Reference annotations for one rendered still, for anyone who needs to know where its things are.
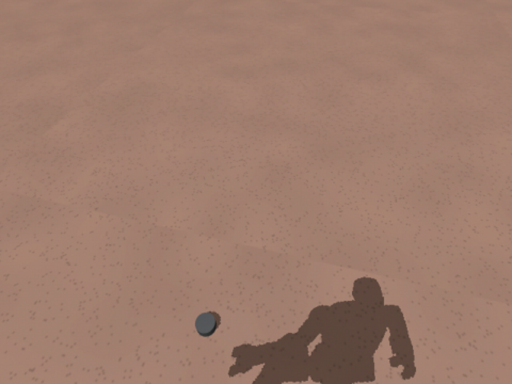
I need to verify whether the tin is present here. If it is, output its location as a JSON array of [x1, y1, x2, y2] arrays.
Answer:
[[195, 313, 217, 337]]

